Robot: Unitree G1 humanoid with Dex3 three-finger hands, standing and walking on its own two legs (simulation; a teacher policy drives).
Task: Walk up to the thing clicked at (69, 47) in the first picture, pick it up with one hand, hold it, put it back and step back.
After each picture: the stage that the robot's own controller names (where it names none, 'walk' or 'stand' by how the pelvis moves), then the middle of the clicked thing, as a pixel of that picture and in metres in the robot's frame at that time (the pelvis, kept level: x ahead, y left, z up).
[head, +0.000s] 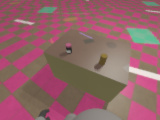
stand; (68, 48) +0.75 +0.26 -0.11
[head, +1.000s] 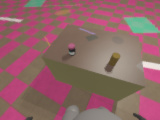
walk; (72, 49) +0.64 +0.19 -0.08
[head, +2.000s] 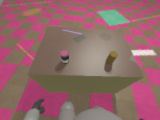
stand; (65, 57) +0.50 +0.22 -0.06
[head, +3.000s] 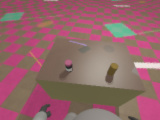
stand; (68, 66) +0.49 +0.21 -0.11
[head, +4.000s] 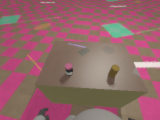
stand; (69, 69) +0.46 +0.20 -0.11
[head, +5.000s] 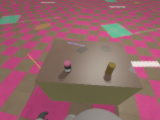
stand; (67, 66) +0.50 +0.22 -0.11
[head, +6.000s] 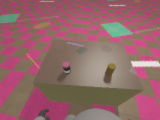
stand; (66, 67) +0.47 +0.22 -0.11
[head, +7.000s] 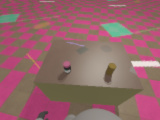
stand; (67, 67) +0.48 +0.22 -0.11
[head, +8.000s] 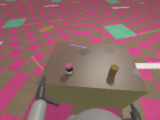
rise first; (69, 69) +0.47 +0.22 -0.11
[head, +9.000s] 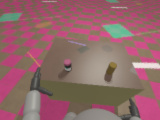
go down; (67, 65) +0.50 +0.21 -0.10
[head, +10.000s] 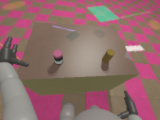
go down; (58, 57) +0.48 +0.21 -0.04
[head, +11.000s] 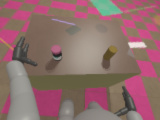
close in; (57, 53) +0.49 +0.21 -0.02
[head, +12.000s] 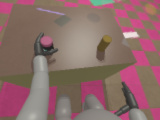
close; (48, 46) +0.51 +0.21 +0.01
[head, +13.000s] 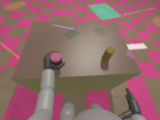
lift; (57, 61) +0.41 +0.20 +0.03
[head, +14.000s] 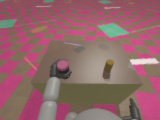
lift; (64, 70) +0.32 +0.17 +0.10
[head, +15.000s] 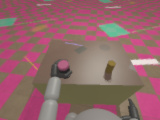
hold; (64, 69) +0.33 +0.17 +0.09
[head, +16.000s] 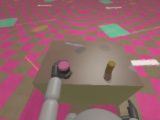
hold; (65, 70) +0.33 +0.17 +0.09
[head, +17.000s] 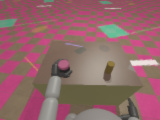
crouch; (64, 69) +0.34 +0.17 +0.09
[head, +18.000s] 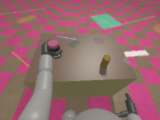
crouch; (55, 49) +0.47 +0.22 +0.12
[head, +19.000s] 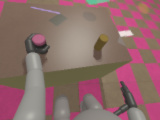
lower; (41, 44) +0.52 +0.24 +0.02
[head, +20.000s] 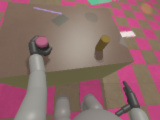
lower; (44, 46) +0.51 +0.23 +0.01
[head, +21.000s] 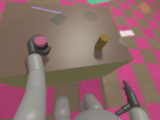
lower; (42, 46) +0.51 +0.23 +0.01
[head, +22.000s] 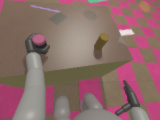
lower; (41, 44) +0.52 +0.24 +0.01
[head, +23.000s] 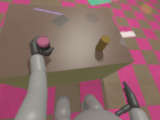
loosen; (45, 46) +0.51 +0.22 +0.01
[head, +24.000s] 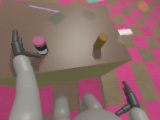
withdraw; (41, 46) +0.51 +0.23 +0.01
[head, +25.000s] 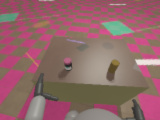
sink last; (68, 64) +0.48 +0.21 -0.06
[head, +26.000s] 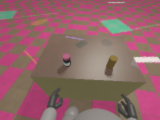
stand; (66, 60) +0.51 +0.22 -0.05
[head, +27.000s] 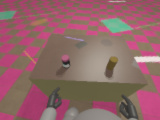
stand; (66, 61) +0.49 +0.22 -0.05
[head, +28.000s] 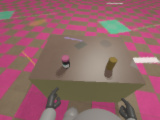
stand; (65, 62) +0.50 +0.22 -0.05
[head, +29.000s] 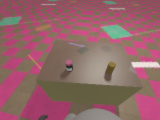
stand; (69, 65) +0.51 +0.21 -0.11
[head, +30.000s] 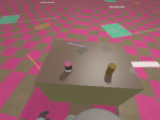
stand; (68, 67) +0.49 +0.21 -0.11
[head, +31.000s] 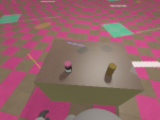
stand; (68, 67) +0.49 +0.21 -0.11
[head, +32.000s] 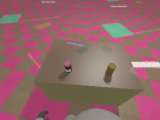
walk; (68, 66) +0.49 +0.21 -0.11
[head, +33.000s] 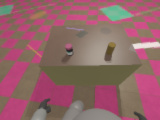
walk; (69, 49) +0.62 +0.23 -0.09
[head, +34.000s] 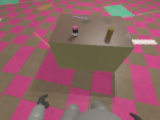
walk; (75, 31) +0.90 +0.21 -0.09
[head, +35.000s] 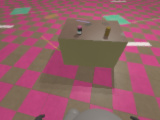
stand; (79, 30) +1.13 +0.22 -0.09
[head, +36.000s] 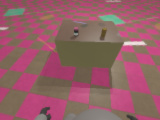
stand; (76, 31) +1.12 +0.23 -0.11
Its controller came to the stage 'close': yes
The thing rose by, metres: 0.20
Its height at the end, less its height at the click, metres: +0.00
